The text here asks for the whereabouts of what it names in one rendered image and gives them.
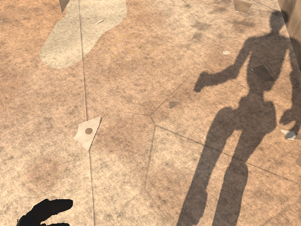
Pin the left robot hand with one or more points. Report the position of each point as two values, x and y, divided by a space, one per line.
43 210

